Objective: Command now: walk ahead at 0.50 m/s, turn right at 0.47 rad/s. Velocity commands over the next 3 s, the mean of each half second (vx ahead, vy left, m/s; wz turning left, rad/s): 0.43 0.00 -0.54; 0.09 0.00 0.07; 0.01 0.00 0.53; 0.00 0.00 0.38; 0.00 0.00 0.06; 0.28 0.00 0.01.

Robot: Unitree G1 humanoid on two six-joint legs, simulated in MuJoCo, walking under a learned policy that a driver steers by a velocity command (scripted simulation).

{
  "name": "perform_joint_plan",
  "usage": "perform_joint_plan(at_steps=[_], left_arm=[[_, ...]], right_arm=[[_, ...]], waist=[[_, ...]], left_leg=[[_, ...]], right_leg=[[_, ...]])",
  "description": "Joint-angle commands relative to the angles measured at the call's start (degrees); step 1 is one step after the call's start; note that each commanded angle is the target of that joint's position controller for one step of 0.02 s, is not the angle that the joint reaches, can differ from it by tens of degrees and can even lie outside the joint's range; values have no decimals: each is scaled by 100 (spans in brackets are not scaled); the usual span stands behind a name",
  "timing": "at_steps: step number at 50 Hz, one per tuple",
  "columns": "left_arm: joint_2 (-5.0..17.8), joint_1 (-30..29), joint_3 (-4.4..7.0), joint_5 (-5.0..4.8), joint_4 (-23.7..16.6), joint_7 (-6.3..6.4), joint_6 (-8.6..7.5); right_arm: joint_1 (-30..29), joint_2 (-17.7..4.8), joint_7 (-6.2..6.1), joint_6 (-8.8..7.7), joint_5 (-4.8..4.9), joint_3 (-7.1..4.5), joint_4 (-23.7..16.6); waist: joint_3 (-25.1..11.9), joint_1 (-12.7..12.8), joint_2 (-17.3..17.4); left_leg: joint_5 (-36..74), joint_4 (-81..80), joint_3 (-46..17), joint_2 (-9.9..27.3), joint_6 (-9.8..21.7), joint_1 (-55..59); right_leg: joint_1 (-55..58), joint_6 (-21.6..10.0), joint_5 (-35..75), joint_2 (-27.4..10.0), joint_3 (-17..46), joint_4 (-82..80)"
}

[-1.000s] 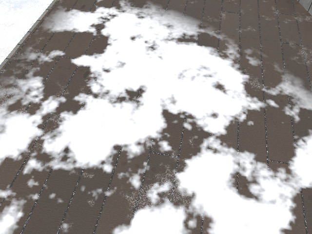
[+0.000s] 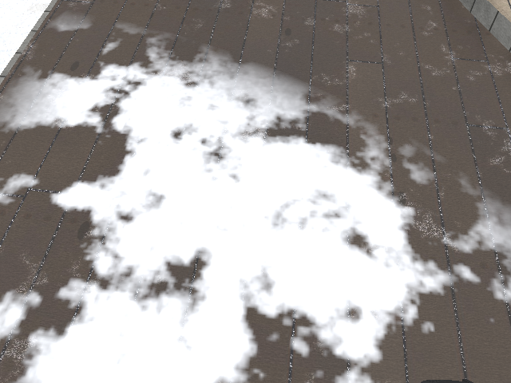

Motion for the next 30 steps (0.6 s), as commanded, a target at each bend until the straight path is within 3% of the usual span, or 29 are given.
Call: perform_joint_plan(at_steps=[1,2,4,7,11,15,17,19,21,22,23,24,25,26,27,28,29,30], left_arm=[[562,-74,153,52,-492,-21,-4],[364,-254,132,68,-543,-66,13],[312,-335,158,197,-622,-171,163],[255,-692,156,202,-807,-254,298],[289,-1526,116,198,-1165,-357,350],[238,-2380,14,195,-1499,-453,318],[228,-2579,-12,219,-1601,-465,302],[278,-2529,2,263,-1623,-443,271],[429,-1965,68,293,-1493,-387,231],[547,-1402,133,302,-1332,-342,170],[757,-717,227,363,-1127,-253,86],[1372,-500,366,360,-1089,-168,33],[1970,-446,514,195,-1298,-131,127],[1725,-395,483,42,-1367,-55,255],[1330,-916,364,19,-1414,-8,279],[881,-1307,227,4,-1441,1,273],[633,-1449,138,-57,-1426,24,252],[467,-1564,54,-7,-1418,32,214]], right_arm=[[1297,-758,-50,74,45,-246,46],[1142,-600,-52,44,37,-197,61],[1202,-500,-100,-31,79,-161,195],[1539,-516,-87,-178,143,-169,347],[1836,-583,-69,-206,115,-179,461],[2053,-755,-93,-194,116,-206,514],[2129,-849,-129,-148,126,-224,554],[2254,-950,-175,-60,143,-248,610],[2221,-1123,-228,50,163,-304,609],[2179,-1180,-230,122,184,-325,580],[2149,-1197,-205,161,219,-333,530],[2370,-761,-176,173,170,-244,282],[2717,-622,-142,228,315,-208,-11],[2151,-883,-138,264,188,-252,-3],[1893,-667,-133,248,256,-184,-49],[1885,-616,-150,258,208,-163,63],[1972,-631,-152,358,75,-167,121],[2258,-575,-147,481,11,-151,240]], waist=[[-806,-628,363],[-455,-525,314],[-232,-339,636],[-185,-278,496],[23,-353,470],[160,-538,490],[269,-550,446],[138,-543,545],[-233,-337,734],[-572,-123,668],[-1025,237,348],[-1581,21,-508],[-2521,-89,-1246],[-2367,67,-70],[-1644,-91,-126],[-1135,-325,132],[-896,-492,67],[-901,-618,-82]], left_leg=[[-1661,-1858,-2941,2160,837,2739],[-1108,-2030,-2254,1913,701,2210],[-548,-2267,-1464,1612,549,1610],[379,-2378,-761,1532,555,1692],[817,-2481,-98,1450,589,1848],[1169,-2479,482,1395,499,1970],[2196,-2164,752,1448,451,2189],[3517,-1588,958,1461,345,2538],[4709,-551,1048,1426,246,2755],[4629,386,1074,1379,190,2712],[3473,1734,1162,1232,-48,2198],[-796,3347,1076,843,-247,652],[-3333,5209,333,-165,-502,-930],[-2668,5147,-419,204,-482,-1178],[-2094,4868,-430,347,-437,-1192],[-1785,4295,-468,521,-415,-947],[-1608,3896,-507,612,-400,-548],[-1554,3703,-487,594,-399,-78]], right_leg=[[-2849,-185,309,-437,142,2415],[-2727,-146,604,-609,122,2171],[-2466,-40,817,-777,52,1923],[-2764,38,1280,-825,-25,1825],[-3268,141,2060,-889,-131,1057],[-2838,102,2622,-780,-571,-343],[-2600,24,2482,-670,-801,-841],[-2282,-98,2141,-427,-1019,-1111],[-1632,-288,1679,-45,-1138,-1349],[-1040,-410,1746,155,-1113,-1679],[6,-576,2692,94,-855,-2320],[1496,-822,5125,-1339,626,-1743],[2788,-2104,7115,-2726,3032,-1870],[2342,-1874,6838,-2402,2362,-2115],[1523,-1710,6431,-2242,1694,-2344],[784,-1377,5987,-1909,1291,-2615],[204,-1142,5727,-1693,997,-2826],[-208,-1091,5725,-1608,774,-2955]])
